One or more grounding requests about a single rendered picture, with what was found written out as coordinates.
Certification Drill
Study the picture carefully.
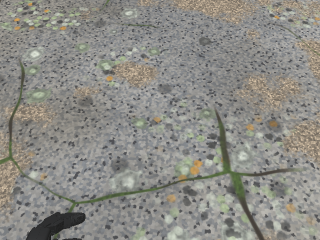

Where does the robot left hand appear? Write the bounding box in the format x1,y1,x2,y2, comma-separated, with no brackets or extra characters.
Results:
26,212,86,240

